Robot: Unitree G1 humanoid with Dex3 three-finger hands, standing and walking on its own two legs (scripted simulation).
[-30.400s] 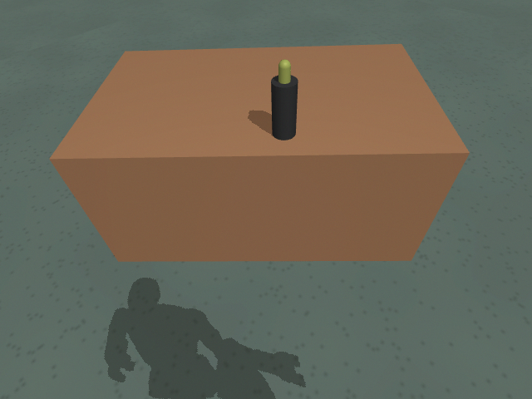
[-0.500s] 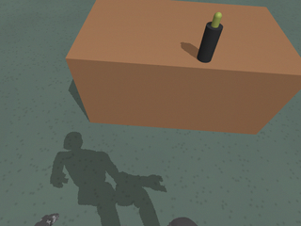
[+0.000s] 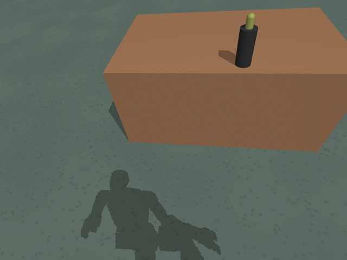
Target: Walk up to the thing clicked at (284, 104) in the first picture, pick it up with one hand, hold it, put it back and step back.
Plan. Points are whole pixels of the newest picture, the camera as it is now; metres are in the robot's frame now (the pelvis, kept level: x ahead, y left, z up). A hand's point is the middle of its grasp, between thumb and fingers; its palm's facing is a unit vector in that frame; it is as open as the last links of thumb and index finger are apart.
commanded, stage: step back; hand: right
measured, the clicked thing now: (246, 40) +1.06 -0.26 -0.04
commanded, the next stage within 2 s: stand in 0.82 s
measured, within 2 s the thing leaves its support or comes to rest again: neither
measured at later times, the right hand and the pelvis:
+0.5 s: hand out of the picture +0.10 -0.27 -0.15, palm faces -0.05 +0.93 -0.36, open 7.4 cm; pelvis +0.03 -0.01 +0.00, yaw +1 degrees
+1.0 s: hand (285, 258) +0.19 -0.21 -0.13, palm faces -0.05 +0.94 -0.34, open 7.4 cm; pelvis +0.06 +0.03 +0.01, yaw +1 degrees
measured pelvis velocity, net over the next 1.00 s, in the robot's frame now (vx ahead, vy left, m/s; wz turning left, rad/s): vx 0.06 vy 0.03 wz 0.02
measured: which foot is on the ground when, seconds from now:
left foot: up 0.00-0.00, down 0.02-0.32, up 0.34-0.58, down 0.60-1.00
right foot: down 0.00-0.06, up 0.08-0.28, down 0.30-1.00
